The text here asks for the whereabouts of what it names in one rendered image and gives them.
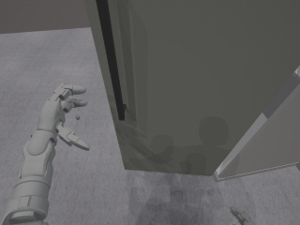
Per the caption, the left robot hand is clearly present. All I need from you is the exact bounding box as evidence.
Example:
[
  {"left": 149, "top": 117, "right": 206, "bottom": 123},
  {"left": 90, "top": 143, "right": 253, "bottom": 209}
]
[{"left": 37, "top": 82, "right": 90, "bottom": 151}]

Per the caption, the left robot forearm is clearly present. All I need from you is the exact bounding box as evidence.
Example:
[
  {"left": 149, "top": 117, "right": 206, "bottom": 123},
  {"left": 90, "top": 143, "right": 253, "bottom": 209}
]
[{"left": 0, "top": 129, "right": 58, "bottom": 225}]

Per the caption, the right robot hand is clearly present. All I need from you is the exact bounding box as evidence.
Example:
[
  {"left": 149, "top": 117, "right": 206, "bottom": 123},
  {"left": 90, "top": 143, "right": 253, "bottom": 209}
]
[{"left": 230, "top": 206, "right": 257, "bottom": 225}]

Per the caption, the handle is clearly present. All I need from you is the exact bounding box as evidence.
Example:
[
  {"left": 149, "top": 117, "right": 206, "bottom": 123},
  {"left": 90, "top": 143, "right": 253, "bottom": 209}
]
[{"left": 96, "top": 0, "right": 126, "bottom": 121}]

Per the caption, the fridge door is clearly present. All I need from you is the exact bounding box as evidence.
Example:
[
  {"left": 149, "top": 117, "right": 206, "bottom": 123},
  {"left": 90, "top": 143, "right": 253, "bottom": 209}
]
[{"left": 84, "top": 0, "right": 300, "bottom": 176}]

